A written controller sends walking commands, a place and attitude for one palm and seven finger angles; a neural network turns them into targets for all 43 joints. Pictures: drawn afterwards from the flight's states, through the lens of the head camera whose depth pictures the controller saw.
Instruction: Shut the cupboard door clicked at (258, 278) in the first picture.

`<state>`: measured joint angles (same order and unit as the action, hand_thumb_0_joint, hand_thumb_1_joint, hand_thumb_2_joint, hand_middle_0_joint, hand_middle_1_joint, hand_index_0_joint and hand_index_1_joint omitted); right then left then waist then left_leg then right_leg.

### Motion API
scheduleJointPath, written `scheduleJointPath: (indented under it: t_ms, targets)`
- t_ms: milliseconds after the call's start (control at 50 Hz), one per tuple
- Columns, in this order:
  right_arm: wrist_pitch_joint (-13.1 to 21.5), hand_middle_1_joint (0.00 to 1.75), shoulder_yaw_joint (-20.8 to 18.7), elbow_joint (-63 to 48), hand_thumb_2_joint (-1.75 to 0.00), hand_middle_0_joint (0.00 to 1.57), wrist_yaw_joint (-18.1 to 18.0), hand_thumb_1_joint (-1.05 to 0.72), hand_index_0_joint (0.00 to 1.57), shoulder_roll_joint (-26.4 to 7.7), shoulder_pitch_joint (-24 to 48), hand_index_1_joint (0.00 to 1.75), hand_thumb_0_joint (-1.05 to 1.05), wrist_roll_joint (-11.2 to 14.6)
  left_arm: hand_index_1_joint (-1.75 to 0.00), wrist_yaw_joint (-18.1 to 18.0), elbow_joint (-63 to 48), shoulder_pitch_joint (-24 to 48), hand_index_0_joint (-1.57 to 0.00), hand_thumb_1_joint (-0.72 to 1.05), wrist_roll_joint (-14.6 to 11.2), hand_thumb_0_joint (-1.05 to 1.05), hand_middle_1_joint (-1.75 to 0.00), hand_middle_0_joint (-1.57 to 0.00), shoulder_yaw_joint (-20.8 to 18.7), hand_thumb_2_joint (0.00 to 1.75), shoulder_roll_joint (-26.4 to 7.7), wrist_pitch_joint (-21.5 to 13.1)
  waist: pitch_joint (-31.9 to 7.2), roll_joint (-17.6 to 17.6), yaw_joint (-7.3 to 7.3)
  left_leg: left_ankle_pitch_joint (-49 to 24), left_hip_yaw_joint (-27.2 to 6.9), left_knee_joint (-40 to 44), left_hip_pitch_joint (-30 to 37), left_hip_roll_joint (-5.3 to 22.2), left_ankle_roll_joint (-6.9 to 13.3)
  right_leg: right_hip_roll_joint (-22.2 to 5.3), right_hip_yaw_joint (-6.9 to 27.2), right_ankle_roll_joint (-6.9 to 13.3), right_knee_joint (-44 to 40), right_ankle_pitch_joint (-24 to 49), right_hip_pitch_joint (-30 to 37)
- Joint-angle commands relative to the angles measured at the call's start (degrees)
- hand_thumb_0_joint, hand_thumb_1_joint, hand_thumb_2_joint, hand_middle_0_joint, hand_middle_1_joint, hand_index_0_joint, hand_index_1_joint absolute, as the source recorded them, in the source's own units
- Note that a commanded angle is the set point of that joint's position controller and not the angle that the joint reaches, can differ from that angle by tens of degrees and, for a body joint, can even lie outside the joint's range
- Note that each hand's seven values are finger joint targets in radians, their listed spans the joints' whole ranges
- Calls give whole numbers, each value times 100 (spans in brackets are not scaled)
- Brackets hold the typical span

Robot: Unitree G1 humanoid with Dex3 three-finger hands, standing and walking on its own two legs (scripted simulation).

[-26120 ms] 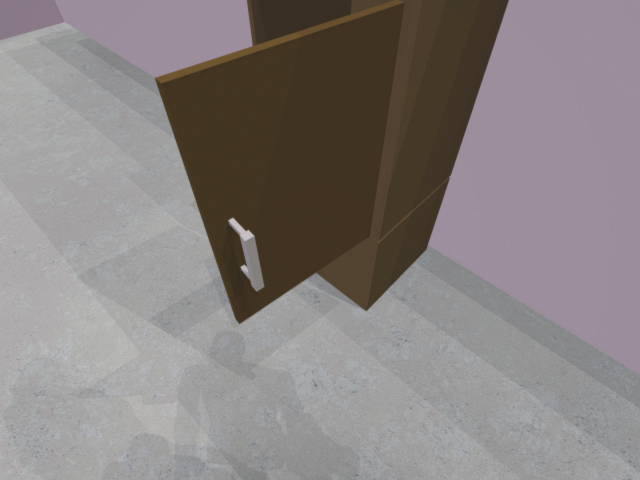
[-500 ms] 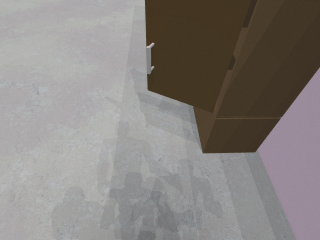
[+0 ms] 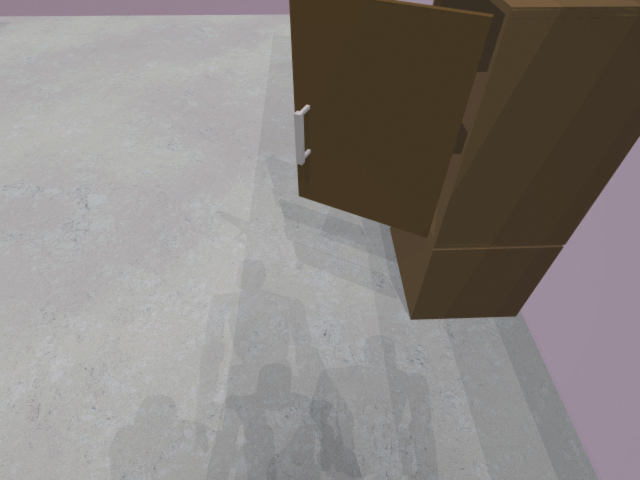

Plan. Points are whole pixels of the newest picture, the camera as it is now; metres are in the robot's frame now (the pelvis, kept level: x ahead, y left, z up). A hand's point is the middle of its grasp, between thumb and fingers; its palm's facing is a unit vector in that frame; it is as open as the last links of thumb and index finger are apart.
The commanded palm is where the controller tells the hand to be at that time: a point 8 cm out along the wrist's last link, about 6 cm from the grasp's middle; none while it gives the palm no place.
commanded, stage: let the arm hang, fingers relaxed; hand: left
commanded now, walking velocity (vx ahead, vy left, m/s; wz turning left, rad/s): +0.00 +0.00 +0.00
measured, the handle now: (303, 135) +0.97 +0.09 -0.09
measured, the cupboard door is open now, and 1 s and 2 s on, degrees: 62 62 62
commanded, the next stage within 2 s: look to check the result in 0.30 s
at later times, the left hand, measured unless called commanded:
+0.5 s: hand out of the picture -0.01 +0.17 -0.17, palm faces +0.02 -0.98 -0.20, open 7.4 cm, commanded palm none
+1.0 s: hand out of the picture +0.06 +0.19 -0.17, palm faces +0.00 -0.97 -0.23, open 7.4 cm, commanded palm none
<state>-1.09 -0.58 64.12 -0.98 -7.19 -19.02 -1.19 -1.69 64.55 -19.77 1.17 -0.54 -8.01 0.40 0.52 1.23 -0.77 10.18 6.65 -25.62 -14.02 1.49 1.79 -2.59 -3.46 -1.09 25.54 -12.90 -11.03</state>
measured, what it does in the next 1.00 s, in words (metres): stands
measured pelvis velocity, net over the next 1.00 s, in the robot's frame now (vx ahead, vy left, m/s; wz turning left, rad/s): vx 0.03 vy -0.01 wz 0.00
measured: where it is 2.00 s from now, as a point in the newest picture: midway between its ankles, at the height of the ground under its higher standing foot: outside the picture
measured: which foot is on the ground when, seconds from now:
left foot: down 0.00-1.00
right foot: down 0.00-1.00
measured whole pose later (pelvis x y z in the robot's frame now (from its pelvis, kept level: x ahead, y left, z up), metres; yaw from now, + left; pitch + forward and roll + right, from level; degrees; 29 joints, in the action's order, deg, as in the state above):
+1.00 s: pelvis +0.03 -0.01 +0.00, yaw +0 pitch -1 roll +0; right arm 0.0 -0.8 64.1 -0.9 -11.5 -12.5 -1.0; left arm -0.9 63.8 -13.2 1.1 -0.8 -11.5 -0.6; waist 2.2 0.3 -0.7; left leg 11.1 6.6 -22.4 -10.3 1.6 1.0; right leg -2.1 -3.5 -0.9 21.6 -13.4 -7.0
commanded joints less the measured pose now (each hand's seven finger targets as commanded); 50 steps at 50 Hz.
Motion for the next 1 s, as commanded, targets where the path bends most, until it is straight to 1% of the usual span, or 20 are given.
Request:
scheduleJointPath:
  t_ms: [0, 80, 100, 140, 260, 320, 360, 400, 440, 480, 580, 640, 700, 760, 800, 820, 860, 900, 940, 980]
  targets:
    - [64, 30, -107, -157, -90, 20, -68, -90, 20, -539, -431, 30, 0, 15, -30, -60, -139, -376, -20, 90, -8, 0, -30, -20, -131, 90, -511, -39, 626, -151, 23, 895, -758, 799, -149, 460, -5, -241, 452, 278, -671, -566, -581]
    - [81, 30, -120, -179, -90, 20, -72, -90, 20, -529, -405, 30, 0, 13, -30, -62, -176, -362, -20, 90, -2, 0, -30, -20, -145, 90, -481, -32, 653, 38, 34, 1017, -817, 895, -212, 483, -7, -212, 410, 268, -600, -456, -550]
    - [88, 30, -117, -186, -90, 20, -75, -90, 20, -520, -405, 30, 0, 11, -30, -59, -188, -358, -20, 90, -1, 0, -30, -20, -152, 90, -465, -33, 638, -13, 40, 1026, -838, 915, -228, 484, -2, -206, 406, 263, -585, -408, -512]
    - [91, 30, -126, -197, -90, 20, -80, -90, 20, -529, -357, 30, 0, 12, -30, -55, -175, -353, -20, 90, 1, 0, -30, -20, -153, 90, -456, -33, 694, 64, 52, 1049, -834, 940, -247, 484, -2, -207, 413, 263, -589, -369, -522]
    - [120, 30, -142, -232, -90, 20, -78, -90, 20, -618, -347, 30, 0, 37, -30, -49, -219, -310, -20, 90, -5, 0, -30, -20, -168, 90, -571, -96, 411, -149, 25, 415, -709, 714, 112, 470, -8, -259, 459, 288, -643, -101, -431]
    - [138, 30, -136, -205, -90, 20, -88, -90, 20, -635, -289, 30, 0, 35, -30, -48, -192, -236, -20, 90, -13, 0, -30, -20, -165, 90, -568, -95, 408, -31, 11, 301, -718, 753, 184, 501, -5, -269, 468, 283, -633, 16, -396]
    - [137, 30, -137, -219, -90, 20, -87, -90, 20, -704, -249, 30, 0, 51, -30, -47, -184, -251, -20, 90, -9, 0, -30, -20, -168, 90, -637, -99, 425, -122, 33, 217, -704, 714, 214, 511, -5, -272, 457, 282, -657, 41, -369]
    - [133, 30, -138, -205, -90, 20, -86, -90, 20, -707, -212, 30, 0, 40, -30, -44, -168, -216, -20, 90, -15, 0, -30, -20, -161, 90, -640, -102, 419, -175, 13, 213, -685, 711, 269, 505, -6, -296, 483, 284, -701, 6, -383]
    - [123, 30, -142, -192, -90, 20, -84, -90, 20, -743, -180, 30, 0, 40, -30, -40, -156, -181, -20, 90, -14, 0, -30, -20, -163, 90, -666, -97, 461, -108, 1, 331, -663, 743, 282, 510, -20, -296, 487, 279, -733, -76, -411]
    - [116, 30, -152, -193, -90, 20, -79, -90, 20, -772, -115, 30, 0, 41, -30, -41, -150, -143, -20, 90, -10, 0, -30, -20, -169, 90, -711, -102, 488, -141, 2, 304, -648, 732, 307, 517, -24, -302, 496, 291, -758, -74, -421]
    - [147, 30, -151, -206, -90, 20, -81, -90, 20, -890, 20, 30, 0, 42, -30, -31, -155, -52, -20, 90, -14, 0, -30, -20, -177, 90, -806, -128, 348, -152, 16, -81, -650, 690, 436, 545, -16, -319, 506, 293, -759, 196, -270]
    - [137, 30, -144, -200, -90, 20, -78, -90, 20, -923, 92, 30, 0, 42, -30, -23, -148, 35, -20, 90, -22, 0, -30, -20, -167, 90, -839, -115, 458, -133, 13, 74, -669, 755, 386, 531, -35, -317, 515, 279, -808, 68, -282]
    - [157, 30, -152, -214, -90, 20, -75, -90, 20, -992, 145, 30, 0, 41, -30, -16, -172, 95, -20, 90, -20, 0, -30, -20, -180, 90, -908, -126, 298, -92, 19, -166, -678, 733, 479, 554, -24, -336, 491, 278, -785, 264, -150]
    - [158, 30, -155, -224, -90, 20, -74, -90, 20, -1078, 235, 30, 0, 53, -30, -9, -188, 159, -20, 90, -13, 0, -30, -20, -185, 90, -991, -132, 346, -126, 31, -298, -695, 732, 501, 556, -25, -334, 497, 280, -813, 363, -126]
    - [151, 30, -146, -213, -90, 20, -70, -90, 20, -1064, 280, 30, 0, 39, -30, -6, -181, 237, -20, 90, -20, 0, -30, -20, -176, 90, -970, -122, 405, -121, 26, -192, -692, 772, 469, 557, -41, -350, 493, 270, -841, 274, -130]
    - [155, 30, -150, -209, -90, 20, -69, -90, 20, -1081, 294, 30, 0, 39, -30, -3, -191, 264, -20, 90, -20, 0, -30, -20, -183, 90, -1003, -122, 393, -78, 26, -214, -694, 783, 461, 554, -43, -358, 485, 271, -848, 302, -87]
    - [169, 30, -165, -248, -90, 20, -67, -90, 20, -1183, 363, 30, 0, 51, -30, 5, -220, 279, -20, 90, -15, 0, -30, -20, -198, 90, -1089, -139, 266, -137, 42, -376, -706, 749, 556, 566, -28, -356, 484, 278, -837, 432, -33]
    - [170, 30, -159, -219, -90, 20, -63, -90, 20, -1168, 389, 30, 0, 40, -30, 7, -224, 363, -20, 90, -21, 0, -30, -20, -192, 90, -1090, -139, 238, -149, 24, -385, -703, 758, 560, 571, -41, -376, 482, 272, -842, 443, 10]
    - [181, 30, -159, -228, -90, 20, -64, -90, 20, -1225, 467, 30, 0, 38, -30, 13, -227, 410, -20, 90, -24, 0, -30, -20, -196, 90, -1137, -145, 212, -69, 35, -496, -720, 761, 595, 574, -37, -383, 485, 280, -842, 543, 52]
    - [194, 30, -166, -235, -90, 20, -67, -90, 20, -1287, 505, 30, 0, 41, -30, 13, -236, 456, -20, 90, -18, 0, -30, -20, -210, 90, -1190, -158, 118, -130, 34, -700, -715, 737, 674, 600, -30, -400, 461, 281, -828, 731, 131]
